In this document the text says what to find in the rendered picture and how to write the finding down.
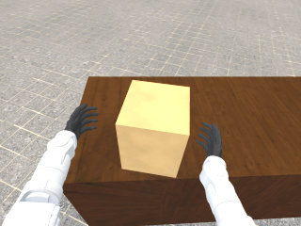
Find pedestal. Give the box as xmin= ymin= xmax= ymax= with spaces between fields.
xmin=62 ymin=76 xmax=301 ymax=226

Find carton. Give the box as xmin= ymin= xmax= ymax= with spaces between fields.
xmin=115 ymin=80 xmax=190 ymax=178

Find robot left forearm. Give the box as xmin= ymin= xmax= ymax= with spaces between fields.
xmin=2 ymin=130 xmax=77 ymax=226

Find robot right forearm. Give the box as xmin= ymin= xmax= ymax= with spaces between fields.
xmin=199 ymin=155 xmax=256 ymax=226

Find robot right hand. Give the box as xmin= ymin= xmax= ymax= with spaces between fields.
xmin=196 ymin=122 xmax=223 ymax=158

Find robot left upper arm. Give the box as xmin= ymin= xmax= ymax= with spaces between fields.
xmin=6 ymin=202 xmax=61 ymax=226

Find robot left hand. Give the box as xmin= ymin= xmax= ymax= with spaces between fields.
xmin=64 ymin=103 xmax=99 ymax=140

